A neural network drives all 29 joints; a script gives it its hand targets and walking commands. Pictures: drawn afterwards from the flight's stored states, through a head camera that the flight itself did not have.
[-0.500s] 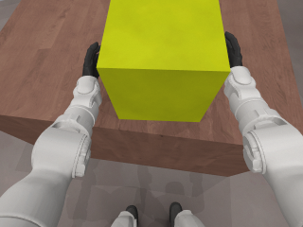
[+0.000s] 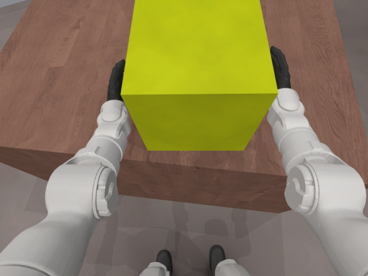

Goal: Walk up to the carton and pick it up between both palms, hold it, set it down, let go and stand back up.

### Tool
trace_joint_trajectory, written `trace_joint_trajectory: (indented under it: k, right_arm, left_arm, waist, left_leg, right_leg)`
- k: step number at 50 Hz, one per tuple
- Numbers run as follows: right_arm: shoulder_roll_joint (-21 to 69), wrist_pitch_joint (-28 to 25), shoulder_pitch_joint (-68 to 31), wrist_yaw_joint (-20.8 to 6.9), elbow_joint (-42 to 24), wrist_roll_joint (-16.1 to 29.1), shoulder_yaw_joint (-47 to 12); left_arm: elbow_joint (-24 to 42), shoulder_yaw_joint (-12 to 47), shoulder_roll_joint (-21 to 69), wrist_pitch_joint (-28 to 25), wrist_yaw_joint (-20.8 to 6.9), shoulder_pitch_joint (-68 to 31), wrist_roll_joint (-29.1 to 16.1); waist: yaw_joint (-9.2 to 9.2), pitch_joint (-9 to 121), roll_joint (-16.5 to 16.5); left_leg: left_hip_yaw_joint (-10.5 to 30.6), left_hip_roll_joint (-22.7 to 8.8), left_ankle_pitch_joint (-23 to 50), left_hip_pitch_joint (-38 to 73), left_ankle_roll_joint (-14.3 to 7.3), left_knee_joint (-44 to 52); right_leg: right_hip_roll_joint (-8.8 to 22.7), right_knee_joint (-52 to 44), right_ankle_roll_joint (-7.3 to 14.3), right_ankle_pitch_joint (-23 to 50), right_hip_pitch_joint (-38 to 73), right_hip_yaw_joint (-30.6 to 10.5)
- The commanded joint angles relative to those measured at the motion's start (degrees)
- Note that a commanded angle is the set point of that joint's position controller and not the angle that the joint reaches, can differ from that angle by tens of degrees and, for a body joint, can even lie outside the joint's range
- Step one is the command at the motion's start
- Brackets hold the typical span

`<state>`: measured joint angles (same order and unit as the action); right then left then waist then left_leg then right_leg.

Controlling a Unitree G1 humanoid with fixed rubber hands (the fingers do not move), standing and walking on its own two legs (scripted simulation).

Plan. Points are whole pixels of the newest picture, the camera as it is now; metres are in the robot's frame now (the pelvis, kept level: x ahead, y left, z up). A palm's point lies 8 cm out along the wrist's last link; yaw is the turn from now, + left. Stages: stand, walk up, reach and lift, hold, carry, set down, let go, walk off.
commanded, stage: reach and lift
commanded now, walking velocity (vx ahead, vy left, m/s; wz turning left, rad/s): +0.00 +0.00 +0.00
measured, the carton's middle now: (195, 72) +0.55 -0.02 +0.02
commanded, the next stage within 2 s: none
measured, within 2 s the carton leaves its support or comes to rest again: neither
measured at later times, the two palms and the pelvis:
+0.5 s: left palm (119, 101) +0.47 +0.15 +0.03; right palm (277, 90) +0.47 -0.19 +0.04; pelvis +0.03 +0.00 +0.02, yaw +0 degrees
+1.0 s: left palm (119, 101) +0.47 +0.16 +0.03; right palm (276, 91) +0.47 -0.19 +0.04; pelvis +0.02 +0.00 +0.02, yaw +0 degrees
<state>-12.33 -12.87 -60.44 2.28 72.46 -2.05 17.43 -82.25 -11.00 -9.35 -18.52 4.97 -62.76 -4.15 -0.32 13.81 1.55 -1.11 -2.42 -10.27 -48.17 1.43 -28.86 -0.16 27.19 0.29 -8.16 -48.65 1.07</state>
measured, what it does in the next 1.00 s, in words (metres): stands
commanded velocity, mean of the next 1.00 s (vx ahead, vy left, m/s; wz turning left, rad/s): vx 0.00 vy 0.00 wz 0.00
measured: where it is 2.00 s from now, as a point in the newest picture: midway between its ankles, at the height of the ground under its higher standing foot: outside the picture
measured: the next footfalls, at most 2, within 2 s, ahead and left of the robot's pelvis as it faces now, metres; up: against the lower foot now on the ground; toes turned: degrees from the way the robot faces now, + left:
none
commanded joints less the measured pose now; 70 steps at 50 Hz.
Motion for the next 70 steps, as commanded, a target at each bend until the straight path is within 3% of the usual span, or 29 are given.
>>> trace_joint_trajectory:
  k: [1, 3, 4, 6, 10, 14, 15, 18, 21, 23, 24, 25, 29, 31, 33, 34, 37, 41, 43, 45, 49, 54, 55, 56, 59, 62, 64, 65, 70]
  right_arm:
    - [29.3, -6.5, -27.7, -10.4, -8.1, -19.2, 1.2]
    - [31.3, -7.5, -22.7, -11.1, -4.8, -22.6, 2.4]
    - [31.7, -8.1, -22.2, -11.2, -3.8, -23.3, 3.2]
    - [33.4, -8.5, -20.4, -11.3, -2.5, -25.1, 3.5]
    - [34.1, -9.6, -15.8, -11.1, 1.1, -27.5, 4.1]
    - [34.4, -9.8, -14.1, -11.2, 4.1, -27.3, 4.4]
    - [34.5, -9.8, -14.9, -11.3, 3.8, -27.4, 4.2]
    - [35.3, -9.2, -14.3, -11.2, 3.1, -28.2, 4.1]
    - [34.7, -10.3, -15.0, -11.1, 3.0, -27.1, 3.9]
    - [35.2, -9.7, -13.7, -11.1, 3.8, -27.5, 4.7]
    - [35.4, -9.9, -13.8, -11.0, 2.9, -27.0, 4.1]
    - [35.6, -9.8, -13.7, -10.9, 3.1, -26.5, 3.8]
    - [35.4, -10.6, -13.8, -10.6, 3.8, -26.0, 3.7]
    - [35.3, -10.1, -12.8, -10.8, 4.3, -25.9, 3.8]
    - [34.6, -10.2, -14.0, -10.7, 3.7, -26.7, 5.5]
    - [33.9, -10.3, -14.6, -10.9, 3.3, -27.0, 5.3]
    - [34.4, -10.5, -13.5, -10.7, 4.3, -28.2, 5.6]
    - [35.4, -9.8, -13.1, -10.7, 4.4, -27.3, 4.0]
    - [34.5, -10.4, -13.7, -10.7, 4.5, -27.0, 4.8]
    - [34.7, -10.8, -13.8, -10.7, 5.0, -28.4, 5.6]
    - [34.8, -11.6, -14.5, -10.5, 3.9, -28.7, 5.2]
    - [34.6, -14.5, -16.3, -10.3, 4.5, -28.3, 4.9]
    - [33.7, -15.5, -17.5, -10.1, 4.9, -29.4, 6.0]
    - [34.1, -16.6, -19.1, -10.0, 4.6, -29.2, 5.8]
    - [35.1, -18.9, -18.8, -9.6, 4.2, -29.9, 4.2]
    - [33.0, -21.2, -19.6, -9.7, 7.2, -29.7, 4.8]
    - [31.9, -22.7, -19.9, -9.7, 9.9, -29.6, 5.0]
    - [32.8, -23.6, -20.2, -9.7, 9.4, -29.3, 3.6]
    - [30.4, -26.8, -20.8, -9.1, 11.0, -29.7, 3.6]
  left_arm:
    - [9.8, 0.2, 27.2, -6.0, -8.9, -33.0, 11.4]
    - [5.0, -3.6, 26.0, -6.8, -10.0, -28.6, 15.0]
    - [3.5, -3.2, 26.9, -6.7, -9.9, -27.5, 16.0]
    - [3.6, -4.8, 26.7, -7.1, -9.7, -25.8, 16.9]
    - [3.4, -5.9, 27.7, -7.2, -9.1, -21.8, 18.3]
    - [2.9, -5.0, 27.3, -7.2, -9.2, -20.7, 18.5]
    - [3.1, -5.5, 27.9, -6.9, -9.3, -20.7, 19.1]
    - [2.5, -6.4, 25.7, -6.6, -9.3, -20.6, 18.8]
    - [4.2, -2.9, 28.5, -6.4, -9.3, -21.0, 17.2]
    - [3.6, -4.4, 27.3, -6.3, -9.2, -20.5, 18.7]
    - [4.3, -3.3, 27.3, -6.4, -9.1, -20.4, 18.0]
    - [3.5, -3.8, 27.6, -6.3, -9.4, -19.0, 18.0]
    - [5.3, -2.4, 28.2, -6.4, -9.1, -19.9, 17.6]
    - [4.3, -3.0, 27.9, -6.1, -9.2, -18.9, 18.5]
    - [5.9, -2.2, 29.2, -5.4, -8.8, -20.6, 18.7]
    - [6.1, -2.9, 29.0, -5.4, -8.6, -20.6, 18.8]
    - [5.6, -4.5, 28.4, -6.0, -8.5, -19.7, 19.3]
    - [4.7, -4.3, 29.0, -5.5, -8.6, -18.4, 19.8]
    - [6.2, -3.4, 30.8, -5.1, -8.3, -19.1, 19.6]
    - [6.6, -3.9, 30.0, -5.4, -8.1, -20.2, 20.1]
    - [5.5, -4.4, 29.8, -6.0, -8.3, -19.9, 19.2]
    - [6.6, -2.4, 32.6, -7.0, -7.7, -20.4, 19.5]
    - [7.2, -2.2, 32.4, -7.6, -7.6, -21.0, 19.3]
    - [7.5, -2.3, 32.9, -8.3, -7.5, -22.6, 19.6]
    - [5.5, -2.8, 31.8, -10.7, -8.1, -21.3, 19.4]
    - [6.6, -0.7, 34.1, -11.3, -7.9, -22.0, 20.0]
    - [6.4, -0.1, 35.4, -12.2, -7.6, -22.3, 19.9]
    - [4.7, -0.8, 35.1, -12.4, -7.9, -21.0, 20.6]
    - [3.5, 0.1, 35.5, -14.0, -8.0, -19.2, 20.1]
  waist:
    - [3.01, 42.7, -2.0]
    - [1.79, 36.9, -2.1]
    - [2.42, 36.4, -0.9]
    - [1.77, 35.5, -3.8]
    - [1.55, 32.8, -4.0]
    - [2.13, 29.5, -3.1]
    - [1.33, 29.4, -1.9]
    - [1.54, 25.6, -5.3]
    - [2.61, 28.8, -1.9]
    - [1.32, 27.1, -2.7]
    - [2.47, 28.5, -2.8]
    - [1.47, 27.8, -2.3]
    - [2.28, 29.6, -0.8]
    - [1.45, 28.1, 0.2]
    - [2.58, 28.7, 0.9]
    - [1.58, 30.5, 0.5]
    - [1.75, 28.1, -2.3]
    - [1.41, 27.8, -1.8]
    - [2.47, 29.4, -0.3]
    - [1.43, 30.6, -1.5]
    - [1.85, 29.7, -3.5]
    - [1.99, 32.7, -0.6]
    - [2.53, 35.2, -1.1]
    - [1.44, 36.1, -1.3]
    - [1.23, 37.3, -5.6]
    - [2.35, 36.7, -1.3]
    - [2.68, 37.1, -1.1]
    - [1.11, 36.8, -1.7]
    - [1.93, 38.3, -1.8]
  left_leg:
    - [-4.1, 1.8, 20.7, 27.1, 2.2, 2.4]
    - [-4.9, 2.0, 19.1, 26.7, 1.4, 2.7]
    - [-4.5, 1.6, 19.6, 26.1, 1.8, 3.1]
    - [-4.4, 1.4, 20.1, 26.2, 1.3, 3.8]
    - [-5.0, 1.3, 22.8, 27.9, 0.7, 4.0]
    - [-4.8, 0.5, 24.4, 30.2, 0.2, 4.4]
    - [-5.1, 0.7, 24.5, 30.4, 0.3, 4.2]
    - [-5.4, 1.2, 20.0, 27.2, -1.1, 5.4]
    - [-4.9, 1.0, 22.3, 29.5, 0.2, 4.9]
    - [-5.4, 1.3, 22.2, 28.1, -0.1, 5.0]
    - [-5.5, 1.2, 22.1, 27.9, 0.0, 5.1]
    - [-5.7, 1.4, 21.2, 25.8, -0.2, 5.3]
    - [-5.1, 1.1, 22.6, 26.4, 0.1, 5.0]
    - [-5.1, 1.4, 20.2, 25.7, 0.5, 6.0]
    - [-5.0, 1.3, 22.5, 28.4, 0.6, 5.2]
    - [-4.8, 1.1, 22.2, 28.6, 0.7, 5.4]
    - [-5.0, 1.0, 21.3, 27.0, -0.2, 5.2]
    - [-4.9, 1.2, 19.6, 25.5, -0.2, 6.7]
    - [-4.7, 0.8, 23.8, 29.4, 0.1, 5.5]
    - [-4.4, 0.1, 24.9, 32.2, 0.0, 5.1]
    - [-4.8, 0.8, 21.8, 26.2, -0.5, 5.6]
    - [-5.2, 0.6, 25.0, 28.7, 0.8, 4.9]
    - [-5.1, 0.5, 24.8, 27.7, 1.1, 5.1]
    - [-4.9, 0.6, 26.1, 27.8, 0.8, 4.6]
    - [-5.3, 1.2, 21.4, 16.5, -0.1, 6.6]
    - [-4.7, 0.7, 25.5, 19.9, 1.2, 6.1]
    - [-4.4, 0.0, 30.9, 28.4, 1.9, 4.0]
    - [-4.6, 0.2, 31.2, 27.6, 1.6, 3.2]
    - [-4.9, 0.9, 27.1, 17.7, 1.9, 4.9]
  right_leg:
    - [0.2, 1.5, -2.0, 33.4, 38.0, 4.7]
    - [1.2, 0.2, -2.3, 33.5, 38.7, 4.2]
    - [1.0, 0.5, -2.2, 34.6, 38.8, 4.3]
    - [0.0, 0.1, -2.8, 34.2, 38.5, 4.8]
    - [-0.1, -1.1, -3.0, 34.1, 36.3, 5.2]
    - [-0.5, -2.0, -2.6, 31.2, 34.3, 5.4]
    - [-0.1, -2.5, -2.2, 30.4, 33.2, 5.2]
    - [0.0, -2.6, -2.8, 31.0, 37.1, 4.4]
    - [0.0, -1.8, -2.9, 33.1, 36.2, 4.7]
    - [0.2, -2.8, -2.5, 32.8, 36.6, 4.6]
    - [0.2, -1.7, -2.6, 34.9, 38.0, 4.7]
    - [0.5, -1.7, -2.6, 34.8, 39.0, 4.0]
    - [0.5, -1.3, -2.7, 36.7, 38.4, 4.2]
    - [0.9, -1.9, -2.1, 34.1, 39.7, 3.8]
    - [0.5, -2.1, -1.9, 33.9, 36.8, 4.4]
    - [0.5, -2.8, -1.8, 32.5, 35.8, 4.8]
    - [0.5, -2.5, -2.1, 32.6, 36.2, 4.8]
    - [0.5, -2.7, -2.1, 34.2, 40.2, 4.1]
    - [0.1, -2.7, -1.6, 33.2, 35.8, 5.1]
    - [-0.3, -4.0, -1.4, 29.5, 31.4, 5.7]
    - [0.3, -2.5, -2.1, 33.8, 37.1, 5.0]
    - [0.0, -2.4, -1.5, 35.2, 36.2, 5.7]
    - [0.0, -2.4, -1.1, 35.0, 35.7, 5.7]
    - [-0.1, -2.2, -1.4, 35.7, 34.2, 5.9]
    - [0.9, 0.7, -2.0, 44.1, 46.4, 4.3]
    - [0.7, 0.6, -1.6, 43.7, 42.2, 5.3]
    - [-0.3, -1.2, -1.4, 39.0, 33.2, 6.5]
    - [-0.4, -1.7, -1.2, 39.1, 34.2, 6.1]
    - [0.3, 0.2, -0.9, 45.0, 40.2, 5.2]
